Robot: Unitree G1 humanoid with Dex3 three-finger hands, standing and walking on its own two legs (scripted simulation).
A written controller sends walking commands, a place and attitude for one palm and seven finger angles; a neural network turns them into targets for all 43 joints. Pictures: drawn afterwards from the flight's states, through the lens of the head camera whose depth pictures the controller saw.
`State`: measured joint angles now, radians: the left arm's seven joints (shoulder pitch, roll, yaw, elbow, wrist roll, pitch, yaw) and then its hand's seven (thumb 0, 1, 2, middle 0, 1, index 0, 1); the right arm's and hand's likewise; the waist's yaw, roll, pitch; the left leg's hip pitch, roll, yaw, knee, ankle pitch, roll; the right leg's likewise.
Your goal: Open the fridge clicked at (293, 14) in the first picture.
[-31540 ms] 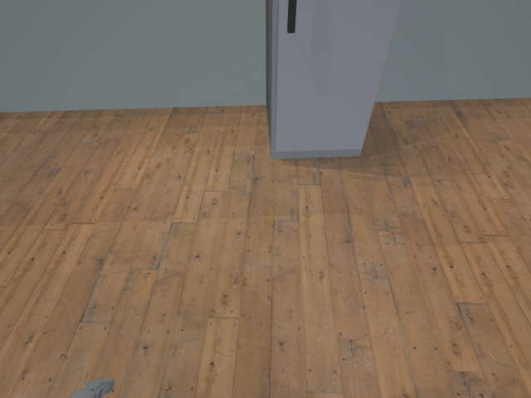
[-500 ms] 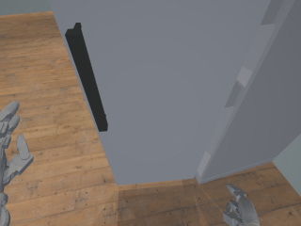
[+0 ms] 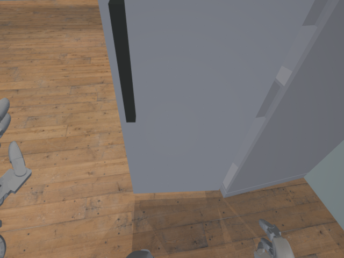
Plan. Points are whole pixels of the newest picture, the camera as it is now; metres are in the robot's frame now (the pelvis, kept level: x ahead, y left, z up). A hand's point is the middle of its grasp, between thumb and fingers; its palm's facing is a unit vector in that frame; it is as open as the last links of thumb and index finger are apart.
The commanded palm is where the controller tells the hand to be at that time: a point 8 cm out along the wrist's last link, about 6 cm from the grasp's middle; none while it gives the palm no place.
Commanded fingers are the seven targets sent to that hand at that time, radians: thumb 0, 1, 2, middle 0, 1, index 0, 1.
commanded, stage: step back with the hand held close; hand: left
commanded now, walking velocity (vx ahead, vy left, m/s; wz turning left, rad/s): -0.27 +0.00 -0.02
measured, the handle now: (126, 69) +0.53 +0.17 +0.16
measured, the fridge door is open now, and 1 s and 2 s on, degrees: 79 79 79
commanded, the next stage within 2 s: stop stepping back and stand still in 0.48 s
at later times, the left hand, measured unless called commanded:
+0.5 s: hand out of the picture +0.14 +0.25 +0.19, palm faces +0.37 -0.83 -0.42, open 7.4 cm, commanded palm +0.08 +0.29 +0.20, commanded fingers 0.00 0.90 0.90 -0.20 -0.30 -0.20 -0.30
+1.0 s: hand out of the picture -0.02 +0.28 +0.20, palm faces +0.55 -0.77 -0.33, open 7.4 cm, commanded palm -0.06 +0.30 +0.20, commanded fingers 0.00 0.90 0.90 -0.20 -0.30 -0.20 -0.30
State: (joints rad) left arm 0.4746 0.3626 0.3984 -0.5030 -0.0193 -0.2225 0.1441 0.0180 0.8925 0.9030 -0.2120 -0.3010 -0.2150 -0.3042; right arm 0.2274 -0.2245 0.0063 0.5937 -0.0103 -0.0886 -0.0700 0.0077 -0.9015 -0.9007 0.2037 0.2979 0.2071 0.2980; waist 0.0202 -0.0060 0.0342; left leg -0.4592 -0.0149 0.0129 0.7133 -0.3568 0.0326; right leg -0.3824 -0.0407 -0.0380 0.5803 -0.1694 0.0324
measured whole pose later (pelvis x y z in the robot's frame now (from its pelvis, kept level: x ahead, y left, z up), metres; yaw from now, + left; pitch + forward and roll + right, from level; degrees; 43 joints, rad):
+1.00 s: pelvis -0.21 +0.00 +0.02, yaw +0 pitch -1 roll +2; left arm 0.46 0.34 0.39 -0.35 -0.03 -0.18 0.16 0.02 0.89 0.90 -0.21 -0.30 -0.21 -0.30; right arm 0.32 -0.24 -0.01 0.72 -0.01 -0.10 -0.08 0.01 -0.90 -0.90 0.20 0.30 0.21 0.30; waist 0.05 -0.04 -0.12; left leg -0.46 0.01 0.03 0.91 -0.30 0.00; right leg -0.19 -0.03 -0.06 0.47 -0.26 -0.03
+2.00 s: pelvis -0.22 +0.03 +0.02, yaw +5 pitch -1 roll -1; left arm 0.29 0.22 0.01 1.06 0.01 0.01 0.01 0.00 0.94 0.90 -0.20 -0.30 -0.21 -0.30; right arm 0.26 -0.18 -0.01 1.04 -0.02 0.02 -0.03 0.00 -0.91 -0.90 0.20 0.30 0.20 0.30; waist 0.00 0.01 0.05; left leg -0.23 0.01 0.03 0.49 -0.24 0.01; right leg -0.22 0.02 -0.08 0.45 -0.21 -0.04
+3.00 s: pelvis -0.21 +0.06 +0.02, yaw +3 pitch -1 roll +0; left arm 0.23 0.18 0.01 1.16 0.02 0.00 0.02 0.01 0.91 0.90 -0.20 -0.30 -0.20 -0.30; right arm 0.23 -0.18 -0.01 1.13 -0.02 0.00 -0.03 0.00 -0.91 -0.90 0.20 0.30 0.20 0.30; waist 0.00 0.01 0.05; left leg -0.16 -0.03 0.09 0.39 -0.21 0.06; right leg -0.19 -0.02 -0.02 0.40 -0.19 0.01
